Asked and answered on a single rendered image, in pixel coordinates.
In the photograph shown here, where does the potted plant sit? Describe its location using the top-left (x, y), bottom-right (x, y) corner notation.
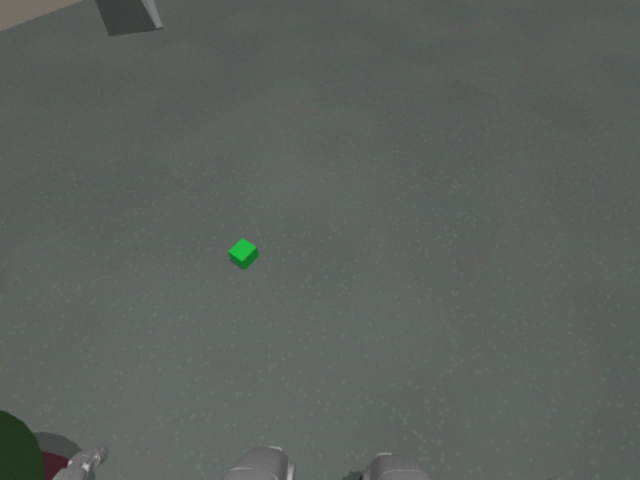
top-left (0, 410), bottom-right (69, 480)

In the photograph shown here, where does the left robot hand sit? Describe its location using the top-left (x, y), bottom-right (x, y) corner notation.
top-left (52, 447), bottom-right (108, 480)

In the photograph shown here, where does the small box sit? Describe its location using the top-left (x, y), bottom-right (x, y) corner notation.
top-left (228, 238), bottom-right (259, 270)

